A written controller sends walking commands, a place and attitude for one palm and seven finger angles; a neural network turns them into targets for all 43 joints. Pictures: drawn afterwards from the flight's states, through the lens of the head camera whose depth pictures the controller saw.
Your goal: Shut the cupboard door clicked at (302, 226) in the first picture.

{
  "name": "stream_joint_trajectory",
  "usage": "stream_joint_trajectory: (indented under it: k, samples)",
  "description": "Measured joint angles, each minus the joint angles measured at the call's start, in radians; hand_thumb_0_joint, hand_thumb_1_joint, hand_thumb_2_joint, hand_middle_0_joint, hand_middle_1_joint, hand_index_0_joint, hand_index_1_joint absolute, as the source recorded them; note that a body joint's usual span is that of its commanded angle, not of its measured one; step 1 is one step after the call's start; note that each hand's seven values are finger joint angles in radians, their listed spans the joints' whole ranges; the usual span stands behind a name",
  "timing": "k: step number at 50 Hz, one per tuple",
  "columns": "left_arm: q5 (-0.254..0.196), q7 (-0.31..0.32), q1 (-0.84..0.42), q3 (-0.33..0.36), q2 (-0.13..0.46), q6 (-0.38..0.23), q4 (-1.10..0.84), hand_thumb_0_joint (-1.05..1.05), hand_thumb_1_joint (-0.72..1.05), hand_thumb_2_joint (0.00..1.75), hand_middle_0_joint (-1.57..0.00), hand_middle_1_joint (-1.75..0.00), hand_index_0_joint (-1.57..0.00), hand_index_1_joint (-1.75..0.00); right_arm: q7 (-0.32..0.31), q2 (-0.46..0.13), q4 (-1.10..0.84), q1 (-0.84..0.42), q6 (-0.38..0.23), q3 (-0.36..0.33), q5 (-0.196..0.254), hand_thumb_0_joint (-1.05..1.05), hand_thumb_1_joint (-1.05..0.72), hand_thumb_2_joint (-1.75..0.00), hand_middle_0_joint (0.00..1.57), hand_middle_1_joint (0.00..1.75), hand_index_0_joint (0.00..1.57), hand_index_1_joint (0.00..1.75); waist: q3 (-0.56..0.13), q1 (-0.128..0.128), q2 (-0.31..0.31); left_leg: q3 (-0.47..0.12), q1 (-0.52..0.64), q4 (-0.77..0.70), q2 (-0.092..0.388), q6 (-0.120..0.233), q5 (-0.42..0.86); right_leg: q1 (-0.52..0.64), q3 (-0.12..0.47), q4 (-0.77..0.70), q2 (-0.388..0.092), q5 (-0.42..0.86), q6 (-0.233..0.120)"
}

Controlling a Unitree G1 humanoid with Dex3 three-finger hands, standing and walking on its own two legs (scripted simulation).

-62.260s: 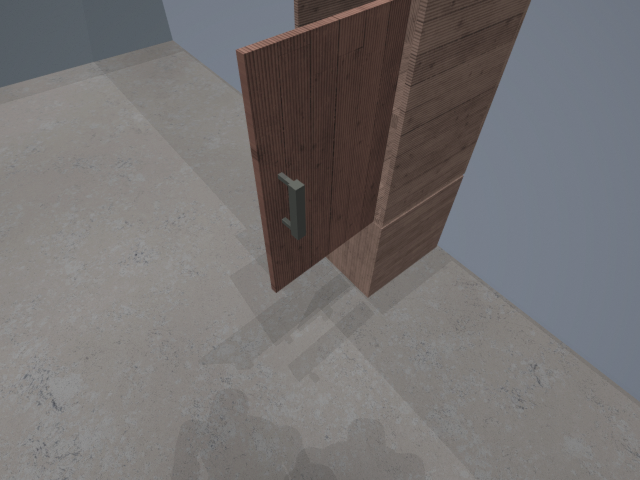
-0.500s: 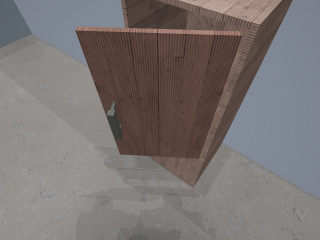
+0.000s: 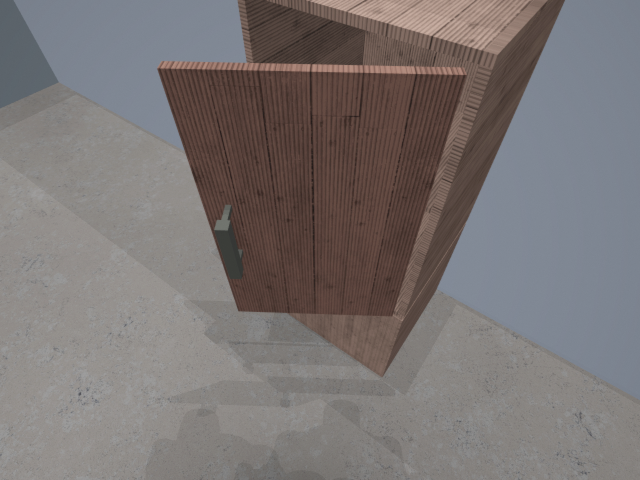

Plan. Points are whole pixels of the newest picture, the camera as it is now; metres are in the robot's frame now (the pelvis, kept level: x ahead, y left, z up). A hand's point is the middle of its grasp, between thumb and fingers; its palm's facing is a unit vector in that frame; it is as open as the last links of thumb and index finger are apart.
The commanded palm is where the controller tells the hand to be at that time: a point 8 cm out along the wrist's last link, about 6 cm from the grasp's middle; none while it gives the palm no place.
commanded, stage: come to a stop and stand still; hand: left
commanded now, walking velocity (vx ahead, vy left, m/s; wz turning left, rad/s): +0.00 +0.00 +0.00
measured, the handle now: (232, 242) +0.48 +0.19 -0.05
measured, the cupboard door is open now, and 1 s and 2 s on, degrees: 34 34 34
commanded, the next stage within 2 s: look again from close up in 0.38 s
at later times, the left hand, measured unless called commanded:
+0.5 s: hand out of the picture -0.02 +0.14 -0.18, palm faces +0.03 -0.99 -0.14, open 7.4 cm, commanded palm none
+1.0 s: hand out of the picture +0.02 +0.20 -0.17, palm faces +0.00 -0.97 -0.23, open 7.4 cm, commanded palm none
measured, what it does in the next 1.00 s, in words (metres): stands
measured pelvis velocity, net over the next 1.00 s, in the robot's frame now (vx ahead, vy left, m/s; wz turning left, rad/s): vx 0.00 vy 0.01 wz -0.01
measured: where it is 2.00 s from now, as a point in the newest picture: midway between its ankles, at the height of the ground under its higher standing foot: outside the picture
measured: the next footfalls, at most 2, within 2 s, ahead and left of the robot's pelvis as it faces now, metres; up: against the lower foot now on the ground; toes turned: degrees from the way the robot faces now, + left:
none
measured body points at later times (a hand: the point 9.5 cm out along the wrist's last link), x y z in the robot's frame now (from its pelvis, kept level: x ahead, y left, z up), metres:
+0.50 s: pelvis -0.01 -0.01 +0.01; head +0.01 +0.00 +0.45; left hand -0.02 +0.19 -0.16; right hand -0.04 -0.23 -0.15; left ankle +0.00 +0.12 -0.74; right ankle -0.03 -0.11 -0.74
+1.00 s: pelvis +0.00 +0.01 +0.00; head +0.02 +0.00 +0.45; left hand +0.02 +0.25 -0.15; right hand +0.03 -0.22 -0.16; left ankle +0.00 +0.12 -0.74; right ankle -0.03 -0.11 -0.74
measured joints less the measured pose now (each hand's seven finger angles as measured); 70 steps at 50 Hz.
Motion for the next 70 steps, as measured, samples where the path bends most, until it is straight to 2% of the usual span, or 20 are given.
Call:
stream_joint_trajectory:
  k: [3,7,24,27,29,35,42,70]
  samples:
    - [-0.002,0.0,0.022,-0.008,-0.015,-0.007,0.022,0.0,0.91,0.9,-0.2,-0.3,-0.2,-0.3,0.004,-0.005,0.019,0.019,-0.006,0.003,-0.001,0.0,-0.92,-0.89,0.2,0.3,0.2,0.3,-0.017,-0.008,0.004,-0.001,0.021,-0.036,0.005,-0.008,0.019,0.018,0.0,-0.032,0.006,0.021,-0.005]
    - [-0.004,0.004,0.038,-0.009,-0.022,-0.01,0.044,0.01,0.92,0.9,-0.2,-0.3,-0.2,-0.3,0.004,-0.003,0.052,0.048,-0.01,0.01,-0.003,0.0,-0.92,-0.9,0.2,0.3,0.2,0.3,-0.027,-0.005,-0.005,-0.004,0.038,-0.062,0.015,-0.016,0.035,0.038,-0.003,-0.064,0.016,0.04,-0.012]
    - [-0.009,0.004,0.099,-0.016,-0.061,-0.021,0.091,0.0,0.91,0.9,-0.2,-0.3,-0.2,-0.3,-0.008,0.036,0.109,0.13,-0.018,0.022,-0.003,0.01,-0.91,-0.9,0.2,0.3,0.2,0.3,-0.019,-0.003,-0.028,-0.014,0.043,-0.081,0.03,-0.026,0.049,0.057,-0.013,-0.109,0.032,0.066,-0.023]
    - [-0.001,0.019,0.11,-0.03,-0.078,-0.047,0.078,0.01,0.91,0.9,-0.2,-0.3,-0.2,-0.3,0.002,0.027,0.073,0.125,-0.02,0.02,-0.004,0.01,-0.91,-0.9,0.2,0.3,0.2,0.3,-0.018,-0.009,0.004,-0.023,-0.022,0.011,0.045,-0.023,0.009,0.021,-0.021,-0.078,0.044,0.058,-0.019]
    - [0.0,0.017,0.116,-0.034,-0.08,-0.053,0.072,0.01,0.91,0.9,-0.2,-0.3,-0.2,-0.3,0.004,0.023,0.044,0.125,-0.03,0.017,-0.008,0.01,-0.91,-0.9,0.2,0.3,0.19,0.3,-0.02,-0.017,0.018,-0.024,-0.044,0.047,0.038,-0.011,-0.007,-0.003,-0.022,-0.035,0.038,0.035,-0.016]
    - [-0.001,0.014,0.109,-0.034,-0.063,-0.051,0.055,0.01,0.91,0.9,-0.2,-0.3,-0.2,-0.3,-0.001,0.012,0.021,0.123,-0.039,0.022,-0.013,0.02,-0.94,-0.9,0.2,0.3,0.2,0.3,-0.039,-0.009,0.033,-0.013,-0.041,0.071,0.006,0.004,-0.031,-0.022,-0.013,0.038,0.005,-0.013,0.002]
    - [-0.001,0.012,0.086,-0.03,-0.031,-0.043,0.031,0.0,0.91,0.9,-0.2,-0.3,-0.2,-0.3,0.005,-0.005,0.019,0.101,-0.043,0.027,-0.012,0.02,-0.94,-0.9,0.2,0.3,0.2,0.3,-0.043,0.0,0.021,0.004,-0.024,0.047,-0.012,0.013,-0.024,-0.025,0.003,0.049,-0.013,-0.022,0.012]
    - [0.001,-0.003,0.017,-0.026,0.035,-0.035,0.037,0.0,0.91,0.9,-0.2,-0.3,-0.2,-0.3,0.006,-0.05,0.047,-0.006,-0.046,0.026,-0.009,0.01,-0.91,-0.9,0.2,0.3,0.2,0.3,-0.025,0.01,-0.02,0.01,0.018,-0.016,-0.002,0.006,-0.002,0.017,0.009,-0.02,-0.003,0.008,0.008]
